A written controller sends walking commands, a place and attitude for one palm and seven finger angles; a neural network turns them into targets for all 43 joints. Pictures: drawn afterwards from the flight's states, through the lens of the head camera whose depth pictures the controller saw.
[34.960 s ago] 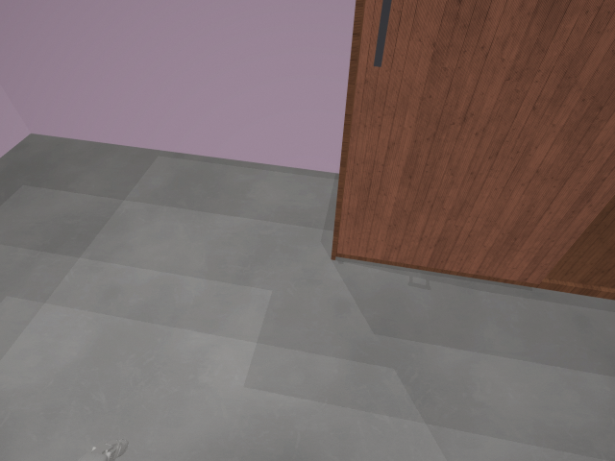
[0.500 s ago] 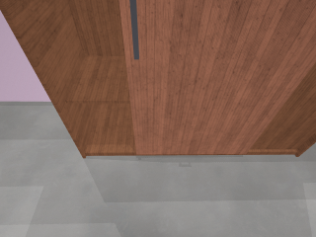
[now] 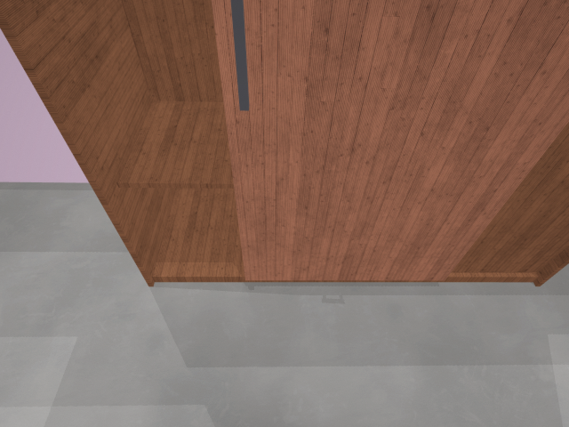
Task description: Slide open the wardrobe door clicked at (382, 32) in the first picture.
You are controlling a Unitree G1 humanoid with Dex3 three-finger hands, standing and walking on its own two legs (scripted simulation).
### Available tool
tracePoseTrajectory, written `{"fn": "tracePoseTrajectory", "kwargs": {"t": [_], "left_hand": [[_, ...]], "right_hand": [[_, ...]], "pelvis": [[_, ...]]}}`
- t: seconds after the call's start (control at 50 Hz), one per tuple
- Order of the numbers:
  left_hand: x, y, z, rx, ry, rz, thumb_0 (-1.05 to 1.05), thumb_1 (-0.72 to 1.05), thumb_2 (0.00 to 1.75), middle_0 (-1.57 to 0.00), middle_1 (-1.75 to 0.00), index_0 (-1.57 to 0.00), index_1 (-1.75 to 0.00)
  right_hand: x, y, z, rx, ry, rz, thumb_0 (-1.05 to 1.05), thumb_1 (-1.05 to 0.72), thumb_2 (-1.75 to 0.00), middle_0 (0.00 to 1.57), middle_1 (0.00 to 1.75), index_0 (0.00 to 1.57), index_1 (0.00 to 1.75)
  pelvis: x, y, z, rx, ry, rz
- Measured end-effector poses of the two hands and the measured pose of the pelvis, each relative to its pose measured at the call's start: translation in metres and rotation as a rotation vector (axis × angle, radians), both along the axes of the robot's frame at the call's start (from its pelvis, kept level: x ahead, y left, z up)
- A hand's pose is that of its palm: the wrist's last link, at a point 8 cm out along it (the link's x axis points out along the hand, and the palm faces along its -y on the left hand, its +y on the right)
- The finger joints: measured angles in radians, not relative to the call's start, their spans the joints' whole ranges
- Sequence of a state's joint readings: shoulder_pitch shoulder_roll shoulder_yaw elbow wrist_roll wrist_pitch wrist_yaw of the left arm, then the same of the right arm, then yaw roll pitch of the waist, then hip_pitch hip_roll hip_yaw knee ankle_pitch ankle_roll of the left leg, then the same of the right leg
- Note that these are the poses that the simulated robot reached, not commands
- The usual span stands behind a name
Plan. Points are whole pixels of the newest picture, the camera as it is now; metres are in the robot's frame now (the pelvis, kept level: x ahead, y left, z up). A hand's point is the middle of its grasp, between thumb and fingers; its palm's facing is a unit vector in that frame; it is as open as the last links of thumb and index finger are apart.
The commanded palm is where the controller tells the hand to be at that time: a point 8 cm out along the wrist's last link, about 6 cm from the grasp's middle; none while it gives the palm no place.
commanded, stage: take the last steps up to it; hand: left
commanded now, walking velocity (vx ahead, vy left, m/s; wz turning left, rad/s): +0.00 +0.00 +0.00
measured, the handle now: (241, 46) +0.70 +0.13 +0.19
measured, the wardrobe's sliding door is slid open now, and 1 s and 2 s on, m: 0.37 0.37 0.37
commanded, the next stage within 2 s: come to a stop and stand still in 0.74 s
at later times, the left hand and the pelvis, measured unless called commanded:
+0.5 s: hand out of the picture +0.01 +0.17 -0.20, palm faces +0.07 -0.98 -0.17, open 7.3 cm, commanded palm none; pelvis +0.06 +0.00 -0.02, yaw +2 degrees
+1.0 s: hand (213, 352) +0.27 +0.15 -0.19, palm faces +0.04 -0.97 -0.23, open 7.3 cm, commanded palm none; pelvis +0.18 -0.04 -0.02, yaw +3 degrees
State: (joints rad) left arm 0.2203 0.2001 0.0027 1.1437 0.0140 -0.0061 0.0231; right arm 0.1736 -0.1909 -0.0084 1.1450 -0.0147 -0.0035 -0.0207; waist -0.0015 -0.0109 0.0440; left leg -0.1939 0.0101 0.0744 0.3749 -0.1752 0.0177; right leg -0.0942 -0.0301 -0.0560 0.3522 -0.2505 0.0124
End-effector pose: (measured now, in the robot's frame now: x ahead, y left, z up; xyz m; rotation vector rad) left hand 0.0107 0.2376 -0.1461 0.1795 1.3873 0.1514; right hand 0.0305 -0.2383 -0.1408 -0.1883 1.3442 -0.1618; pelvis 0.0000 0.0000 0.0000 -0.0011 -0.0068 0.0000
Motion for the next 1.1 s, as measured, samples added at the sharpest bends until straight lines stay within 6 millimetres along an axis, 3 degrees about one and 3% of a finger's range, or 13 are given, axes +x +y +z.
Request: {"fn": "tracePoseTrajectory", "kwargs": {"t": [0.28,0.44,0.58,0.66,0.78,0.88,0.96,1.1], "left_hand": [[0.015,-0.002,-0.002,-0.003,-0.021,-0.005,0.0,0.91,0.9,-0.2,-0.3,-0.2,-0.3],[0.003,-0.013,-0.015,-0.035,0.057,0.051,0.0,0.91,0.9,-0.2,-0.3,-0.2,-0.3],[-0.003,-0.017,-0.029,-0.083,0.186,0.096,0.0,0.91,0.9,-0.2,-0.3,-0.2,-0.3],[0.037,-0.016,-0.022,-0.084,0.172,0.066,0.0,0.91,0.9,-0.2,-0.3,-0.2,-0.3],[0.137,-0.011,-0.012,-0.04,-0.013,0.034,0.01,0.94,0.9,-0.2,-0.3,-0.2,-0.3],[0.217,-0.018,-0.01,0.009,-0.145,-0.002,0.01,0.94,0.9,-0.19,-0.3,-0.2,-0.3],[0.248,-0.034,-0.012,0.025,-0.2,0.0,0.0,0.93,0.9,-0.19,-0.3,-0.2,-0.3],[0.258,-0.055,-0.01,-0.023,-0.187,0.016,0.0,0.92,0.9,-0.2,-0.3,-0.21,-0.3]], "right_hand": [[0.006,-0.004,-0.002,-0.002,-0.005,-0.001,0.0,-0.9,-0.9,0.2,0.3,0.2,0.3],[0.0,0.009,-0.015,0.034,0.089,-0.017,0.0,-0.91,-0.9,0.2,0.3,0.2,0.3],[0.027,0.025,-0.015,0.005,0.1,-0.028,0.0,-0.91,-0.9,0.2,0.3,0.2,0.3],[0.022,0.031,-0.006,0.001,0.115,-0.064,0.0,-0.91,-0.9,0.2,0.3,0.2,0.3],[0.001,0.031,0.002,0.042,0.274,-0.092,0.0,-0.9,-0.9,0.2,0.3,0.2,0.3],[0.01,0.013,-0.012,0.073,0.358,-0.119,0.0,-0.9,-0.9,0.2,0.3,0.2,0.3],[0.052,-0.013,-0.027,0.058,0.329,-0.119,0.0,-0.9,-0.9,0.2,0.3,0.2,0.3],[0.16,-0.035,-0.016,-0.001,0.105,-0.024,0.0,-0.91,-0.9,0.19,0.3,0.19,0.3]], "pelvis": [[0.011,-0.002,-0.002,0.005,-0.005,0.0],[0.04,-0.004,-0.012,-0.002,0.004,0.014],[0.076,0.007,-0.021,0.0,0.011,0.014],[0.093,0.007,-0.013,-0.014,0.003,0.018],[0.124,-0.005,-0.008,-0.011,0.003,0.032],[0.161,-0.027,-0.022,-0.001,-0.013,0.034],[0.181,-0.038,-0.028,-0.01,-0.033,0.054],[0.182,-0.038,-0.015,0.0,0.0,0.077]]}}
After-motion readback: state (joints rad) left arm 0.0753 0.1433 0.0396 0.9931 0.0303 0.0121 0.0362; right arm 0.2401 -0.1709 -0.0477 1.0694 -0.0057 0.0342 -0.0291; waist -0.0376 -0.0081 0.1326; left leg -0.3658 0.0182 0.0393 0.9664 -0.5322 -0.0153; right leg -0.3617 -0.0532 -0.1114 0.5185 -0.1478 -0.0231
